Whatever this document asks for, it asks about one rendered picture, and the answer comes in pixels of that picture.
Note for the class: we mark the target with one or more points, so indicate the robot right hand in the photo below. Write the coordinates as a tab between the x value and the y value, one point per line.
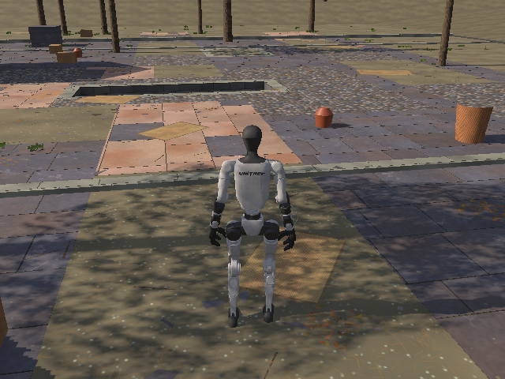
290	240

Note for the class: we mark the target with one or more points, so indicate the robot right foot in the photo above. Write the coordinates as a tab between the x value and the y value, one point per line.
268	316

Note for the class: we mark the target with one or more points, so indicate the left robot thigh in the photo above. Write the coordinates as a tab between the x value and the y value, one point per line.
233	240

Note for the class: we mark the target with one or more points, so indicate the robot left forearm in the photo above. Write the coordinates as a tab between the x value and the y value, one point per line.
216	213

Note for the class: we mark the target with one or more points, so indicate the left robot upper arm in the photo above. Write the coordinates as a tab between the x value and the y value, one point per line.
224	180

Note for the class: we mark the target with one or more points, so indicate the right robot upper arm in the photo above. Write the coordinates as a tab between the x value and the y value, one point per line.
280	180

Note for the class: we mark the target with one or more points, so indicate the robot left hand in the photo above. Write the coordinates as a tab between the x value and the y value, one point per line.
212	235

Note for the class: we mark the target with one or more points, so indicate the robot right forearm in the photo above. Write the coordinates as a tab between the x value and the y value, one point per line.
286	214

